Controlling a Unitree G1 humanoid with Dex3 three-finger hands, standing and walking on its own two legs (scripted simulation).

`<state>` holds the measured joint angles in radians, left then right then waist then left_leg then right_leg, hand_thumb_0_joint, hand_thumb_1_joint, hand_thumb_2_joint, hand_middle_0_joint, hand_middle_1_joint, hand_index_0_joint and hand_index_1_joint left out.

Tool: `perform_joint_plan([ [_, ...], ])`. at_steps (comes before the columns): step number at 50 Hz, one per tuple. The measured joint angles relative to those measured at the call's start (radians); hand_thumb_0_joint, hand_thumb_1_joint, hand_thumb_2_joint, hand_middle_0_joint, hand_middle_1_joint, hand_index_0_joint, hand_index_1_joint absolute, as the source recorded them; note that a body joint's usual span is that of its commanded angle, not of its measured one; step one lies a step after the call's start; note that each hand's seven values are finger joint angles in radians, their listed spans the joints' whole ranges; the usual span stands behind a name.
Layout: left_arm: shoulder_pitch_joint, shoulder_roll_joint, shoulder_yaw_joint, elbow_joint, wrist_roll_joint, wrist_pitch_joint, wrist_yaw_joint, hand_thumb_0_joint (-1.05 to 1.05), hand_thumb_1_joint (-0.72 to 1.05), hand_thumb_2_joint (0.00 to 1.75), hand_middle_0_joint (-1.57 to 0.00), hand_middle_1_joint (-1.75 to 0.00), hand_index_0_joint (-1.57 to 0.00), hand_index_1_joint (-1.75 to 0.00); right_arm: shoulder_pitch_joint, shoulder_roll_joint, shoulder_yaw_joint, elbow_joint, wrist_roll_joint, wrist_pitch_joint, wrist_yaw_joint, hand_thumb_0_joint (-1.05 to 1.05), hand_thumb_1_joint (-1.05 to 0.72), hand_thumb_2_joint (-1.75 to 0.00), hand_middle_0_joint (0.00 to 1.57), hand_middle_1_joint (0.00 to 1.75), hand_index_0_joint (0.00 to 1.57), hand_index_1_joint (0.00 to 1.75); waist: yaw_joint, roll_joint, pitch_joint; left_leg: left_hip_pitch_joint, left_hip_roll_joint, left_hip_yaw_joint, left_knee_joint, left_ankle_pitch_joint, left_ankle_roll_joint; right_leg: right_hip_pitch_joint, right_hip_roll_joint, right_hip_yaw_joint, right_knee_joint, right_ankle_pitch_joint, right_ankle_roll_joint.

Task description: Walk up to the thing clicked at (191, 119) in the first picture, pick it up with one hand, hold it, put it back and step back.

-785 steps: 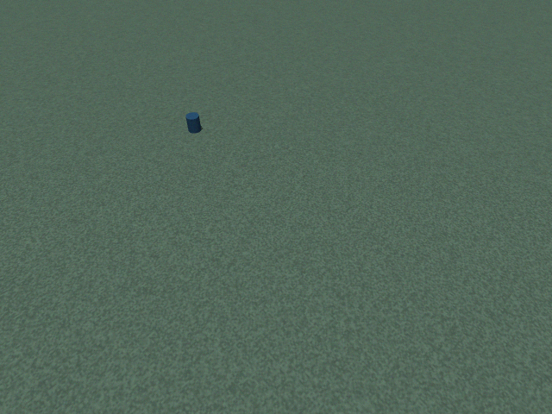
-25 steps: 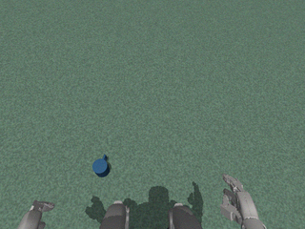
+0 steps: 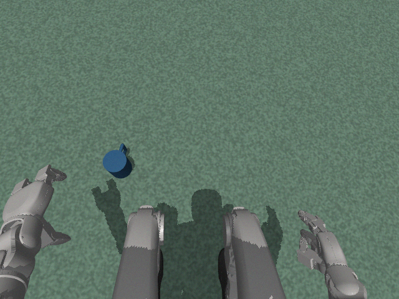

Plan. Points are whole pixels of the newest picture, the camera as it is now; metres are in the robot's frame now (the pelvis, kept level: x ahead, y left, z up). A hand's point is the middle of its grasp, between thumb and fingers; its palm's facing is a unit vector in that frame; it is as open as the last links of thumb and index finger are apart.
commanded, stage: rise first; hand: left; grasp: from above
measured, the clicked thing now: (119, 160) +0.49 +0.26 -0.45
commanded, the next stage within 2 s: approach in 1.34 s
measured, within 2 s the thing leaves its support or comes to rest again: neither
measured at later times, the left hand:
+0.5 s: hand (73, 188) +0.35 +0.32 -0.25, palm faces -0.45 -0.14 -0.88, open 14.1 cm
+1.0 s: hand (84, 179) +0.39 +0.32 -0.30, palm faces -0.45 -0.04 -0.89, open 14.1 cm
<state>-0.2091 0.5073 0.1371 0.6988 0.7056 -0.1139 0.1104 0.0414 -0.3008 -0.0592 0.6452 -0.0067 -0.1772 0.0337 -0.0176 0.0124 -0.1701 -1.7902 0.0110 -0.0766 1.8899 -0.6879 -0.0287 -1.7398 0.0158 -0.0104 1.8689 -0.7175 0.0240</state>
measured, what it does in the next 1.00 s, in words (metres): lowers itself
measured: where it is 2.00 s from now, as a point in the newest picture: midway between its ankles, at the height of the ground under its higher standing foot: (191, 292)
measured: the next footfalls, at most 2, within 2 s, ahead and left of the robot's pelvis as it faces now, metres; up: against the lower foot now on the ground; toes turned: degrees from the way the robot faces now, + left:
none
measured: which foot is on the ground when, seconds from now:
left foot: down 0.00-1.00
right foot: down 0.00-1.00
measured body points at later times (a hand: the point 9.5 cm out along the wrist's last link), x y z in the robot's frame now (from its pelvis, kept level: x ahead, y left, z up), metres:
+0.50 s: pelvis -0.04 +0.01 -0.12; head +0.17 +0.05 +0.28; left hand +0.37 +0.33 -0.20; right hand +0.05 -0.28 -0.24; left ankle +0.06 +0.13 -0.46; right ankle +0.06 -0.13 -0.46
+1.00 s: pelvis -0.03 +0.01 -0.15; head +0.20 +0.06 +0.24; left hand +0.41 +0.32 -0.25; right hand +0.06 -0.27 -0.27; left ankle +0.06 +0.13 -0.46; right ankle +0.06 -0.13 -0.46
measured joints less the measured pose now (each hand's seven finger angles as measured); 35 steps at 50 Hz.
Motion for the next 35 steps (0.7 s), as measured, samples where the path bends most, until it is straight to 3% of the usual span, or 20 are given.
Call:
perform_joint_plan([
  [11,-0.260,0.088,0.025,0.201,0.195,-0.080,0.018,-0.01,-0.52,1.01,-0.08,-1.06,-0.08,-1.05,0.044,0.028,0.003,0.086,-0.020,0.066,0.027,0.01,-0.89,-0.90,0.20,0.30,0.20,0.30,0.002,-0.004,0.051,-0.251,-0.001,-0.027,0.221,0.026,-0.007,-0.248,0.016,-0.014,0.214,0.030,0.004],
  [16,-0.320,0.128,0.016,0.264,0.263,-0.133,0.035,-0.01,-0.52,1.02,-0.08,-1.05,-0.08,-1.05,0.075,0.035,0.008,0.108,-0.029,0.088,0.032,0.01,-0.90,-0.90,0.20,0.30,0.20,0.30,-0.017,-0.009,0.061,-0.309,-0.006,-0.039,0.286,0.036,-0.004,-0.297,0.018,-0.022,0.268,0.040,0.010],
  [25,-0.413,0.167,0.003,0.397,0.397,-0.170,0.135,-0.01,-0.53,1.03,-0.08,-1.03,-0.07,-1.03,0.091,0.027,0.028,0.110,-0.049,0.135,0.048,0.00,-0.90,-0.90,0.20,0.30,0.20,0.30,-0.064,-0.013,0.058,-0.374,-0.015,-0.052,0.353,0.039,0.005,-0.343,0.018,-0.032,0.318,0.040,0.014],
  [35,-0.504,0.196,-0.011,0.513,0.498,-0.165,0.199,0.00,-0.52,1.02,-0.08,-1.01,-0.07,-1.00,0.071,0.029,0.037,0.108,-0.076,0.150,0.070,0.00,-0.90,-0.90,0.20,0.30,0.20,0.30,-0.090,-0.026,0.064,-0.428,-0.022,-0.058,0.402,0.031,0.008,-0.387,0.016,-0.035,0.362,0.027,0.020],
])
